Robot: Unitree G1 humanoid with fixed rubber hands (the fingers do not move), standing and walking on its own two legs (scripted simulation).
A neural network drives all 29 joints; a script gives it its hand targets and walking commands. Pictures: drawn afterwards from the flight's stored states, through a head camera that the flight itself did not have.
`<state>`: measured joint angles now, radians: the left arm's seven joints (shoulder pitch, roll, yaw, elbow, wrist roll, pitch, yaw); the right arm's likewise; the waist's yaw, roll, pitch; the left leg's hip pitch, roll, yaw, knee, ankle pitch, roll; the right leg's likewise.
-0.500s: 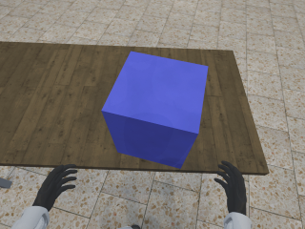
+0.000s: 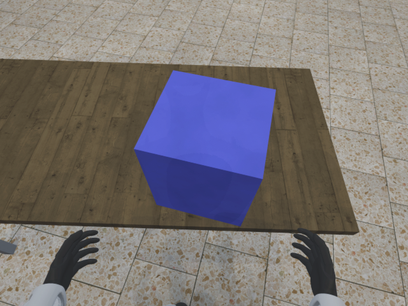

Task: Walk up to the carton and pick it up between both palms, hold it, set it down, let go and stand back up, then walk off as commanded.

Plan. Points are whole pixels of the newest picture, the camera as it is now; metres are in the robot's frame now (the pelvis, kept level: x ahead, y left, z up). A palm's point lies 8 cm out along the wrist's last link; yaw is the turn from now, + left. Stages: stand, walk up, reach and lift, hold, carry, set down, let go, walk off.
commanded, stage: set down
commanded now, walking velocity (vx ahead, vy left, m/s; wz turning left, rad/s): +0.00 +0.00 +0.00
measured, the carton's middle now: (209, 154) +0.41 +0.00 +0.00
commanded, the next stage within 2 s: let go in 0.56 s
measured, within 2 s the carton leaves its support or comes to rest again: neither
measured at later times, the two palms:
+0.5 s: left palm (71, 288) +0.16 +0.26 -0.07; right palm (324, 287) +0.16 -0.21 -0.06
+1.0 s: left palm (78, 291) +0.16 +0.25 -0.08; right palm (326, 289) +0.16 -0.22 -0.08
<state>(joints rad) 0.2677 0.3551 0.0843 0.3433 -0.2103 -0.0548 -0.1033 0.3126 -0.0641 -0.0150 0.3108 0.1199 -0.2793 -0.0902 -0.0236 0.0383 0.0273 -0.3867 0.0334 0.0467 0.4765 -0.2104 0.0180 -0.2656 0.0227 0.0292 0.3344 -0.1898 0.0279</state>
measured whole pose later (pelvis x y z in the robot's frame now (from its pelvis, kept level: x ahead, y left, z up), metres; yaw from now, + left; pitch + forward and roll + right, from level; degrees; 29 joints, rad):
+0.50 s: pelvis +0.00 +0.00 +0.00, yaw +0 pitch +7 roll -2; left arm 0.26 0.28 0.07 0.44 -0.15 -0.01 -0.03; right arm 0.26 -0.12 -0.03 0.48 0.10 -0.27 -0.01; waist -0.02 0.04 0.01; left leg -0.39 0.04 0.05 0.48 -0.21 0.02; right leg -0.27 0.02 0.03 0.33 -0.19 0.03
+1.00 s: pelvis +0.00 +0.00 +0.00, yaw +0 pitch +7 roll -2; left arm 0.24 0.24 0.07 0.47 -0.10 0.02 0.01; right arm 0.21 -0.15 -0.05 0.60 0.08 -0.28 0.04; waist -0.02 0.04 0.01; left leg -0.39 0.04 0.05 0.48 -0.21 0.02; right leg -0.27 0.02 0.03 0.33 -0.19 0.03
